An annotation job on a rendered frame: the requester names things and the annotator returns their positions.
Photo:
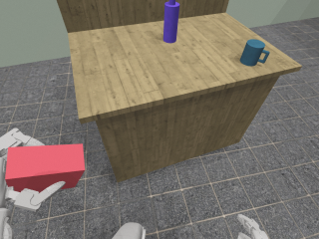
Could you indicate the robot left thigh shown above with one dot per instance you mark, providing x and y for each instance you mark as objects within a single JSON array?
[{"x": 131, "y": 230}]

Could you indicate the robot left hand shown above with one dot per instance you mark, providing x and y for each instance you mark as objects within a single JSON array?
[{"x": 26, "y": 199}]

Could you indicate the robot left forearm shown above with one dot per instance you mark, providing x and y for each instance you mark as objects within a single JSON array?
[{"x": 6, "y": 231}]

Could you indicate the robot right hand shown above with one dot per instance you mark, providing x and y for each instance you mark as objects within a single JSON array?
[{"x": 251, "y": 227}]

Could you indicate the table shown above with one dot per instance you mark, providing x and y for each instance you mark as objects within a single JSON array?
[{"x": 157, "y": 103}]

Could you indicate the sponge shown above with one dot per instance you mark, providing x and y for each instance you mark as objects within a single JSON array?
[{"x": 40, "y": 166}]

